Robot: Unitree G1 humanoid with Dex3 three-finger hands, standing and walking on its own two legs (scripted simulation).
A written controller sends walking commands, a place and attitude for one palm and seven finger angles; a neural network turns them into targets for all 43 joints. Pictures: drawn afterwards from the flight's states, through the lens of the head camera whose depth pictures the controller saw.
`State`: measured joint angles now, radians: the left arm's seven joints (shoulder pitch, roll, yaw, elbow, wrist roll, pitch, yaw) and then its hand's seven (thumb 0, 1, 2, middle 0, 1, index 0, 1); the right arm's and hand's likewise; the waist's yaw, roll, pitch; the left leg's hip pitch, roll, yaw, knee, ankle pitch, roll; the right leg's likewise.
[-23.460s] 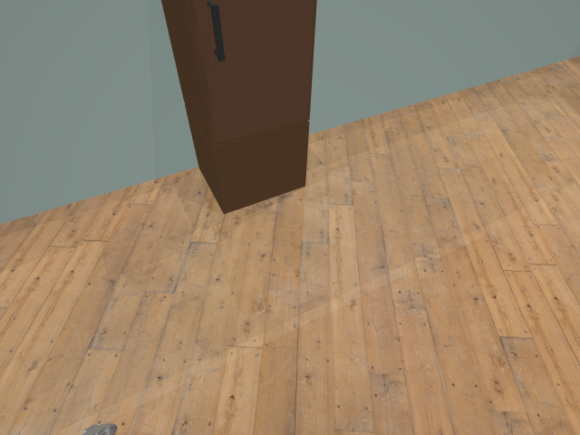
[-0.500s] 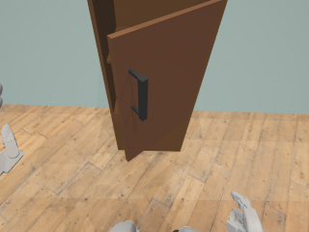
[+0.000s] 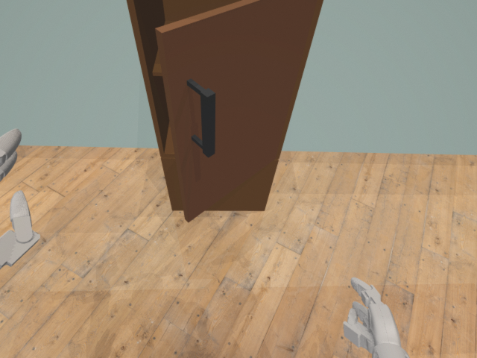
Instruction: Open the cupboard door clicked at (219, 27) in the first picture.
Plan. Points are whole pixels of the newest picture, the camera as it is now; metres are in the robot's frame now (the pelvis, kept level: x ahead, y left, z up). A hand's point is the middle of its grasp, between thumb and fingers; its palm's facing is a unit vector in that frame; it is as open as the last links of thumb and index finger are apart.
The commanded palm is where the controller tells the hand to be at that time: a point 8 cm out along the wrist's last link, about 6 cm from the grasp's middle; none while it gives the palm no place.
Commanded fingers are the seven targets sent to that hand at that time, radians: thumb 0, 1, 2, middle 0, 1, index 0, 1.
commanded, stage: stop stepping back and stand still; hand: left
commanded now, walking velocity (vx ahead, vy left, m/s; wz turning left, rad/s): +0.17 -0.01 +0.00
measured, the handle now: (201, 120) +0.53 +0.12 +0.07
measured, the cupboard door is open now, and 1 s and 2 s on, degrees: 41 41 41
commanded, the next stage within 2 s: let the arm hang, fingers relaxed in 1.22 s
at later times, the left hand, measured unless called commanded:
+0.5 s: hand out of the picture +0.10 +0.25 +0.16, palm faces +0.49 -0.77 -0.40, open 7.4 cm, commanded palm +0.04 +0.29 +0.18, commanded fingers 0.00 0.90 0.90 -0.20 -0.30 -0.20 -0.30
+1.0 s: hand out of the picture +0.07 +0.28 +0.15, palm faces +0.47 -0.77 -0.44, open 7.4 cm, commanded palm +0.02 +0.31 +0.18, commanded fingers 0.00 0.90 0.90 -0.20 -0.30 -0.20 -0.30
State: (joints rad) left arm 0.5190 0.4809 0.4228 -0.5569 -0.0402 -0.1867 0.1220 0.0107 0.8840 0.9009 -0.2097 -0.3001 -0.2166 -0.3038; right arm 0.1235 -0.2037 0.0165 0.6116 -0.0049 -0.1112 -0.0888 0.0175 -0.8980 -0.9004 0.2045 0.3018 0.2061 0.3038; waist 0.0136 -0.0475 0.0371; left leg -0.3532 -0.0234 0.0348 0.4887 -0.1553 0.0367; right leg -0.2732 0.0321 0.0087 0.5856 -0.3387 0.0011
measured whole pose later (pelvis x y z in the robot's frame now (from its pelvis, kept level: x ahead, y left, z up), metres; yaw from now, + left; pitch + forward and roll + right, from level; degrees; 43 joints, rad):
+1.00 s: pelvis -0.11 +0.01 +0.00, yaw +2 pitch -1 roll +0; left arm 0.52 0.37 0.39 -0.41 -0.02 -0.21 0.14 0.01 0.89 0.90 -0.21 -0.30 -0.21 -0.30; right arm 0.23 -0.19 0.03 0.64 -0.02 -0.16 -0.07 0.02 -0.90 -0.90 0.20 0.30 0.21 0.30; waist 0.02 0.00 0.02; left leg -0.23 0.01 0.07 0.47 -0.22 0.02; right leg -0.25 -0.01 -0.06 0.44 -0.17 0.00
